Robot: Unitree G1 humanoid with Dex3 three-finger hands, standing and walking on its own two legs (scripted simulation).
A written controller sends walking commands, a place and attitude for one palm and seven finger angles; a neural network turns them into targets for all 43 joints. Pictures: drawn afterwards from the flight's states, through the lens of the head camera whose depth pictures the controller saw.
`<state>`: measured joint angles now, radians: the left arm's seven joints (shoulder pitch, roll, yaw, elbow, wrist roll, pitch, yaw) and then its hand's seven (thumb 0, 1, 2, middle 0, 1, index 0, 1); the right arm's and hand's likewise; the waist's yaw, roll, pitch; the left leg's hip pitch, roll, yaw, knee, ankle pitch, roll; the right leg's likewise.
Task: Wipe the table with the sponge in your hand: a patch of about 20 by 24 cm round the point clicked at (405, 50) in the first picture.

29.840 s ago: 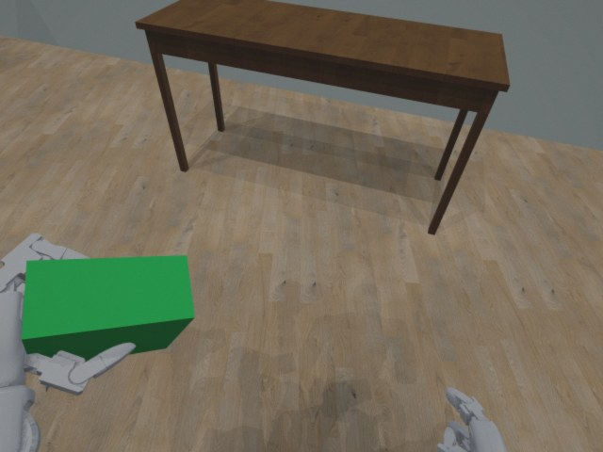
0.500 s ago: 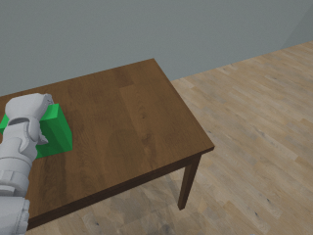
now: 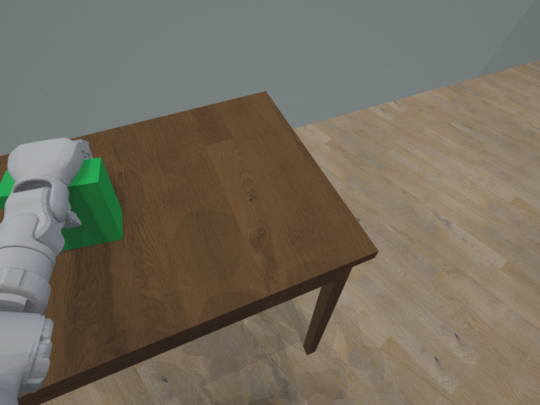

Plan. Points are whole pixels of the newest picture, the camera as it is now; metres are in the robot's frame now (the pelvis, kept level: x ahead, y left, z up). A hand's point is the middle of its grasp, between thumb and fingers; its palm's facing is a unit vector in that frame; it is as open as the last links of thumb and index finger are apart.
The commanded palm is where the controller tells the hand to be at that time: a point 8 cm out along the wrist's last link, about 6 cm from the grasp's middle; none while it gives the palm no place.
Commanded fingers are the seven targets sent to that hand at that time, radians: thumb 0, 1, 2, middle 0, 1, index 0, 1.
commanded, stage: slide across to the middle lane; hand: left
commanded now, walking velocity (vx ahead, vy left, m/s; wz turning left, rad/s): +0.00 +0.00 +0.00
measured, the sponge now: (73, 216) +0.39 +0.35 +0.02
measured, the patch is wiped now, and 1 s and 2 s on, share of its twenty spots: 0.40 0.45 0.70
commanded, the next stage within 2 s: wipe back along the middle lane in 0.42 s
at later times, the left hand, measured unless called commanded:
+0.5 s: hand (116, 172) +0.44 +0.28 +0.08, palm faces -0.05 -0.02 -1.00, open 10.5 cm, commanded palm +0.42 +0.26 +0.13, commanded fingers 0.00 0.10 1.30 -1.20 -1.60 -1.20 -1.60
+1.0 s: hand (119, 194) +0.40 +0.26 +0.08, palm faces -0.02 -0.03 -1.00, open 10.5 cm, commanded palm +0.36 +0.25 +0.11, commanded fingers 0.00 0.10 1.30 -1.20 -1.60 -1.20 -1.60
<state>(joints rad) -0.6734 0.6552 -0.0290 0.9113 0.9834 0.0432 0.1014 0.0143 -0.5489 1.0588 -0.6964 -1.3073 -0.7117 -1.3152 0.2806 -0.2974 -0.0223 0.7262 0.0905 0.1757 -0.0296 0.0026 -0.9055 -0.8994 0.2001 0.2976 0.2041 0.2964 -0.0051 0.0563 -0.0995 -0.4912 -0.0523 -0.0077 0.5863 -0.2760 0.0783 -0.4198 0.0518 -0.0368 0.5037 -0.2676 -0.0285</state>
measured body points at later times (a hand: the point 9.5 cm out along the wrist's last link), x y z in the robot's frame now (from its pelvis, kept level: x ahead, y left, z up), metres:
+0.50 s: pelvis +0.02 +0.00 +0.00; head +0.06 -0.02 +0.45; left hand +0.44 +0.27 +0.14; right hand +0.15 -0.25 -0.13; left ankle +0.00 +0.06 -0.73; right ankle -0.02 -0.11 -0.73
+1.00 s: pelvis +0.02 -0.02 +0.01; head +0.03 -0.04 +0.46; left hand +0.39 +0.25 +0.14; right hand +0.17 -0.28 -0.11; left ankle +0.00 +0.06 -0.73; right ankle -0.02 -0.11 -0.73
